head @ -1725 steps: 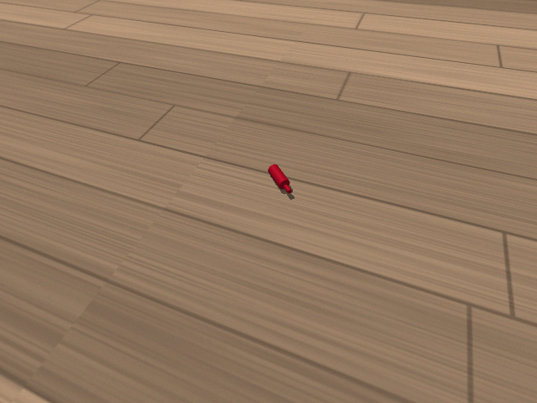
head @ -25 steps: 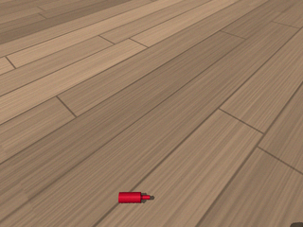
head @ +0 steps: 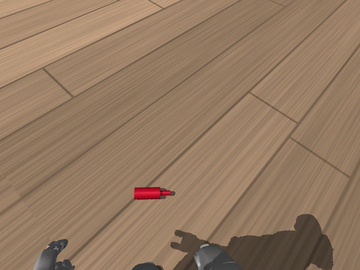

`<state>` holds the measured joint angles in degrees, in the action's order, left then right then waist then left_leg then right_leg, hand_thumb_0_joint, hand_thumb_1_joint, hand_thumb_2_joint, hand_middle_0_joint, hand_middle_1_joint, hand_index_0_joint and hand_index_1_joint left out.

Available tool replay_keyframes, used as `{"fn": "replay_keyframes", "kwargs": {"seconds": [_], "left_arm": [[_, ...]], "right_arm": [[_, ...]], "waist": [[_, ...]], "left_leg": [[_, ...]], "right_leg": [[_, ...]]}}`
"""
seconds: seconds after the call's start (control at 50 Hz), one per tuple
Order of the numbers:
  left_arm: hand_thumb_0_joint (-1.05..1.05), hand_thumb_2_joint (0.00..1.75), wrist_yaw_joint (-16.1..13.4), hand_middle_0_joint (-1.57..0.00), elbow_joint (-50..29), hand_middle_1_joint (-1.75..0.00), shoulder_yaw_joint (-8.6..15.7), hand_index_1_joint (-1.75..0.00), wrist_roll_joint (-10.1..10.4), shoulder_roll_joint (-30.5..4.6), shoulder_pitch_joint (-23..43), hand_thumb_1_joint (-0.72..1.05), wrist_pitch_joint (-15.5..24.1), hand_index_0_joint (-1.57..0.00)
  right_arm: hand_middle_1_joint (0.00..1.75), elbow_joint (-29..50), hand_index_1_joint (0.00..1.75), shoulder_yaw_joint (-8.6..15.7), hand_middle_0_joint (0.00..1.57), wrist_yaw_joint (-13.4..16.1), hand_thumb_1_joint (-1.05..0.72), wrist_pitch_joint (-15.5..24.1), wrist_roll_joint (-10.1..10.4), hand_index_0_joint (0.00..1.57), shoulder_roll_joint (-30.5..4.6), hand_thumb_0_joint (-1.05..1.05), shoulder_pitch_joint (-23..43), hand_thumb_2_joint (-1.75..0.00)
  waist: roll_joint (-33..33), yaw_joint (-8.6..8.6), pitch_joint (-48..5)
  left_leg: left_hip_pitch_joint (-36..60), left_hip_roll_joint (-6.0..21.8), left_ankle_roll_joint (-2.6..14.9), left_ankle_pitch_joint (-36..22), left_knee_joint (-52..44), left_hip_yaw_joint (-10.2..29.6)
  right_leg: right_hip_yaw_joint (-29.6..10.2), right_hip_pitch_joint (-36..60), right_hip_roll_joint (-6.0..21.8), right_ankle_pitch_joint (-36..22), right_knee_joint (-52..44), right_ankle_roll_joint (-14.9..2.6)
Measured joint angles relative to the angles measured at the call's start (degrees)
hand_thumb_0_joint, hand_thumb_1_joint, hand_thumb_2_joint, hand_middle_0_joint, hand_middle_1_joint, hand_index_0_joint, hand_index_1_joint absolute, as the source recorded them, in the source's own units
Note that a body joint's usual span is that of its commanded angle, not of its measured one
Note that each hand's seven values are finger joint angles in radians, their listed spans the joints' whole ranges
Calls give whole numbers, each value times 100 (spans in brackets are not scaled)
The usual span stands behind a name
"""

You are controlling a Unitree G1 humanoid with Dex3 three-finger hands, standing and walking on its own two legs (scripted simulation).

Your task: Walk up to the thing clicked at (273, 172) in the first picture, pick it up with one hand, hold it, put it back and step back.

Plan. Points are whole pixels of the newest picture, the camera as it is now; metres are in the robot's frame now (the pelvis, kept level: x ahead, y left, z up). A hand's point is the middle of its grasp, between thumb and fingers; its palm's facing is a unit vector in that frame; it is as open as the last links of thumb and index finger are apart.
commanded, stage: step back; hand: left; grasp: from above
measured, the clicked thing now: (152, 193) +0.51 +0.11 -0.74
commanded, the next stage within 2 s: none
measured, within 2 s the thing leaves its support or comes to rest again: neither
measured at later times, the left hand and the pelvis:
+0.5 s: hand out of the picture -0.01 +0.24 -0.14, palm faces -0.05 -0.91 -0.41, open 7.4 cm; pelvis -0.11 -0.02 +0.00, yaw -3 degrees
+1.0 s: hand out of the picture -0.16 +0.24 -0.16, palm faces -0.06 -0.92 -0.39, open 7.4 cm; pelvis -0.28 -0.03 -0.01, yaw -4 degrees
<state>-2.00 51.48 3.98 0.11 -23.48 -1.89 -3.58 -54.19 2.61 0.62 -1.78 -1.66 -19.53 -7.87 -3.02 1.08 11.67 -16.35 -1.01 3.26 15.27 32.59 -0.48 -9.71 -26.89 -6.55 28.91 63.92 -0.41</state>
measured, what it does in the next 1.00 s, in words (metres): walks backwards: right foot, then left foot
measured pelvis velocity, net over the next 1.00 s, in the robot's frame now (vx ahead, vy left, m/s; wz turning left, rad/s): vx -0.28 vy -0.03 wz -0.08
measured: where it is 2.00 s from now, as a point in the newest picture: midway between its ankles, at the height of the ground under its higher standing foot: outside the picture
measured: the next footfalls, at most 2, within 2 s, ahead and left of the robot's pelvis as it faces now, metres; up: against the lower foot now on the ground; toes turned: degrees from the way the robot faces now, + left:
right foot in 0.30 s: -0.06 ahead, -0.13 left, +0.00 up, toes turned -2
left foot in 0.64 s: -0.13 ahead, +0.10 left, +0.00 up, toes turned -3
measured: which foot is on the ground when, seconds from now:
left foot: down 0.00-0.32, up 0.34-0.62, down 0.64-1.00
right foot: up 0.00-0.28, down 0.30-0.66, up 0.68-1.00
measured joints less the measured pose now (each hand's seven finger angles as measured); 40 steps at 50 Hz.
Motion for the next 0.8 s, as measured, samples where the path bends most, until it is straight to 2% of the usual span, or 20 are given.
{"fn": "replay_keyframes", "kwargs": {"seconds": [0.08, 0.16, 0.24, 0.28, 0.32, 0.34, 0.38, 0.42, 0.48, 0.52, 0.58, 0.62, 0.64, 0.66, 0.68, 0.72, 0.74, 0.8], "left_arm": [[0, 90, 51, -20, -32, -30, 4, -30, -35, 73, -277, 91, -9, -20], [0, 90, 98, -20, -49, -30, 35, -30, -57, 118, -460, 90, -17, -20], [1, 90, 157, -20, -72, -30, 65, -30, -87, 145, -593, 90, 24, -20], [1, 90, 193, -20, -80, -30, 79, -30, -103, 157, -680, 90, 66, -20], [0, 90, 209, -20, -62, -30, 99, -30, -152, 243, -757, 90, 118, -20], [0, 90, 233, -20, -79, -30, 87, -30, -160, 273, -810, 90, 121, -20], [0, 90, 258, -20, -149, -30, 64, -30, -180, 291, -905, 90, 111, -20], [1, 90, 226, -20, -197, -30, 42, -30, -177, 348, -937, 90, 99, -20], [1, 90, 186, -21, -329, -30, 36, -30, -187, 384, -893, 90, 88, -20], [1, 90, 158, -21, -478, -30, 30, -30, -200, 378, -812, 90, 104, -20], [1, 90, 124, -21, -707, -30, 16, -30, -188, 333, -651, 90, 135, -20], [1, 90, 131, -21, -825, -30, -4, -30, -156, 274, -552, 90, 125, -20], [1, 90, 143, -21, -858, -30, -18, -30, -135, 241, -500, 90, 105, -20], [1, 90, 151, -21, -850, -30, -10, -30, -118, 186, -424, 90, 76, -20], [1, 90, 152, -21, -821, -30, 0, -30, -99, 160, -384, 90, 41, -20], [1, 90, 133, -20, -709, -30, 18, -30, -103, 180, -368, 90, -25, -20], [1, 90, 125, -20, -664, -30, 28, -30, -89, 175, -376, 90, -51, -20], [1, 90, 119, -20, -608, -30, 75, -30, -39, 134, -463, 90, -34, -20]], "right_arm": [[30, 233, 30, 16, 21, 54, -90, 44, 23, 21, 29, 1, 37, -90], [30, 447, 30, -6, 21, 46, -90, 74, 30, 21, 16, 1, 104, -90], [30, 562, 30, -33, 21, 7, -90, 39, 24, 21, -47, 1, 180, -90], [30, 571, 30, -33, 21, -11, -90, 3, 36, 21, -96, 1, 212, -90], [30, 519, 30, -11, 21, -19, -90, -45, 73, 21, -185, 1, 269, -90], [30, 476, 30, 12, 21, -7, -90, -73, 96, 21, -201, 1, 271, -90], [30, 396, 30, 37, 21, 13, -90, -125, 115, 21, -197, 1, 225, -90], [30, 366, 30, 37, 21, 14, -90, -120, 160, 21, -253, 1, 128, -90], [30, 376, 30, 7, 21, 50, -90, -59, 192, 21, -335, 1, -61, -90], [30, 378, 30, -6, 21, 74, -90, -55, 186, 21, -366, 1, -168, -90], [30, 377, 30, -16, 21, 89, -90, -57, 152, 20, -361, 1, -261, -90], [30, 387, 30, -14, 21, 72, -90, -20, 124, 20, -335, 1, -293, -90], [30, 389, 30, 0, 21, 59, -90, 14, 106, 20, -322, 1, -306, -90], [30, 354, 30, 19, 21, 56, -90, 35, 73, 20, -247, 1, -262, -90], [30, 347, 30, 11, 21, 26, -90, 35, 49, 20, -191, 1, -236, -90], [30, 389, 30, -27, 21, -41, -90, 51, 5, 21, -158, 1, -231, -90], [30, 405, 30, -47, 21, -42, -90, 66, -1, 21, -135, 1, -228, -90], [30, 463, 30, -87, 21, 1, -90, 82, -3, 21, -76, 1, -205, -90]], "waist": [[55, 9, 22], [108, -1, 48], [194, -47, 5], [251, -82, -69], [473, -72, -98], [529, -43, -125], [427, -131, -189], [408, -188, -236], [434, -191, -300], [437, -189, -291], [388, -160, -221], [328, -117, -180], [299, -84, -162], [136, -100, -74], [34, -135, -32], [99, -51, -65], [125, -15, -89], [121, -36, -189]], "left_leg": [[-18, 49, 51, -115, -66, -140], [-184, 102, 53, -160, 85, -282], [-440, 190, -6, -196, 321, -410], [-597, 243, -66, -210, 468, -458], [-735, 382, -152, -236, 620, -372], [-816, 314, -216, 116, 771, -214], [-1020, -91, -313, 997, 1649, 168], [-1121, -428, -357, 1170, 2521, 515], [-993, -591, -413, 1239, 3015, 719], [-753, -538, -447, 1360, 2834, 699], [-302, -322, -445, 1445, 1954, 522], [61, -165, -386, 1080, 1001, 370], [234, -118, -335, 665, 512, 319], [282, -209, -261, 503, 404, 244], [262, -249, -207, 476, 427, 178], [134, -150, -145, 420, 479, 245], [105, -91, -139, 341, 419, 279], [17, 45, -161, 62, 175, 262]], "right_leg": [[126, 269, 60, 10, -103, 165], [264, 621, 221, 15, -774, 204], [529, 983, 410, -118, -1633, 122], [668, 1265, 485, -496, -2339, 13], [790, 1380, 377, -701, -2673, -57], [846, 1350, 367, -725, -2654, -81], [780, 1263, 489, -795, -2634, -133], [750, 1246, 575, -971, -2803, -128], [814, 1147, 630, -1204, -3002, -110], [890, 1048, 653, -1300, -3024, -105], [1040, 859, 715, -1377, -2912, -82], [1137, 684, 768, -1369, -2708, -42], [1184, 583, 800, -1342, -2562, -12], [1122, 523, 900, -1334, -2432, 21], [985, 462, 876, -1198, -2314, 5], [654, 248, 498, -249, -1502, -2], [483, 141, 294, -7, -967, -19], [215, -22, -14, 119, 164, -19]]}}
